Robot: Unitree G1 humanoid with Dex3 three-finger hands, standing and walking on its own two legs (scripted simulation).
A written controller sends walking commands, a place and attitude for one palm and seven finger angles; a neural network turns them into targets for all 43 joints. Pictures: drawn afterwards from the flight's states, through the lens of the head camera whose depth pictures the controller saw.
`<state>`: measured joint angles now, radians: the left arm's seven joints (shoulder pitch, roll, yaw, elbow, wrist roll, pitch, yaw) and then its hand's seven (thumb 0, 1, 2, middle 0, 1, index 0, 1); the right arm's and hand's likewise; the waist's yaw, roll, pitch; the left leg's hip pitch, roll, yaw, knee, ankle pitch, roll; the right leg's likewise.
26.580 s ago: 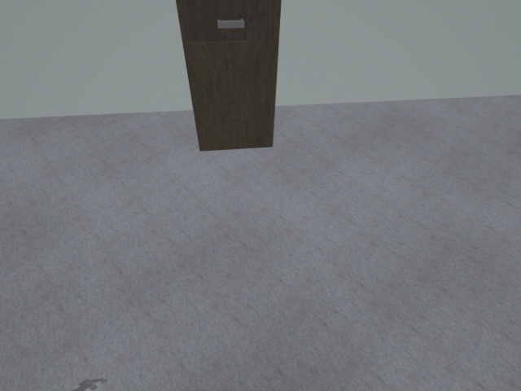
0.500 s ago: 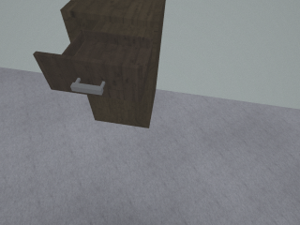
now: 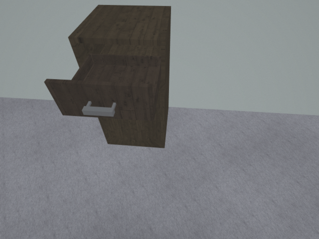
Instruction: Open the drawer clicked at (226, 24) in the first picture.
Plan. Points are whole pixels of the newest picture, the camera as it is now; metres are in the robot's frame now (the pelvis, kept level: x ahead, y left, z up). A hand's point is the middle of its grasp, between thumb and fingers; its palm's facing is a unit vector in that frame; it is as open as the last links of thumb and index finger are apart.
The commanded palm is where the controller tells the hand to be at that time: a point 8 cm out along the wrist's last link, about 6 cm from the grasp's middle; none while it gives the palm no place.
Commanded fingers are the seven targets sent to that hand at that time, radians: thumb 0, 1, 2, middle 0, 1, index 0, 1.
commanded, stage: let the arm hang, fingers relaxed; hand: left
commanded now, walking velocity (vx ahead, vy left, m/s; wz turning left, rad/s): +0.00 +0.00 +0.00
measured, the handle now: (100, 107) +0.57 +0.27 -0.04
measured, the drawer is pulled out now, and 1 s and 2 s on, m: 0.30 0.30 0.30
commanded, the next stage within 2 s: look to check the result in 0.26 s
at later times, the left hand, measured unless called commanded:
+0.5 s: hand out of the picture +0.01 +0.20 -0.17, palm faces +0.01 -0.97 -0.25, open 7.4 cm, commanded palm none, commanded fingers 0.00 0.90 0.90 -0.20 -0.30 -0.20 -0.30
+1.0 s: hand out of the picture +0.07 +0.21 -0.16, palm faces -0.01 -0.95 -0.30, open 7.4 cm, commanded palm none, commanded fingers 0.00 0.90 0.90 -0.20 -0.30 -0.20 -0.30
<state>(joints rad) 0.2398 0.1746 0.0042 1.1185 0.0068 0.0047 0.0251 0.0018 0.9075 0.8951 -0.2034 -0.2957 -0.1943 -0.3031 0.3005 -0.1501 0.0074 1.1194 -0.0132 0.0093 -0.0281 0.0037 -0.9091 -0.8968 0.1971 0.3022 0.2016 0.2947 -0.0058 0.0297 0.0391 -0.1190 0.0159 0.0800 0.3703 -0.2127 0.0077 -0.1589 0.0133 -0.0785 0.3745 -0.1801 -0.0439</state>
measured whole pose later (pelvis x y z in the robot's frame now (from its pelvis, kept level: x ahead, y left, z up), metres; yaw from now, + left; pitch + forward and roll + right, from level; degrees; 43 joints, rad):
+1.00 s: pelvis +0.01 -0.01 +0.00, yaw +0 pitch -2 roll +0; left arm 0.14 0.25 0.02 1.13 0.01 -0.01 0.01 0.00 0.90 0.89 -0.21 -0.30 -0.20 -0.30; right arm 0.18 -0.26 -0.02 1.12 -0.01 0.01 -0.02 0.00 -0.91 -0.90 0.20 0.30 0.20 0.29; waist -0.01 0.03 0.07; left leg -0.09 0.03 0.08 0.32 -0.20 -0.01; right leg -0.13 0.03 -0.08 0.32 -0.17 -0.06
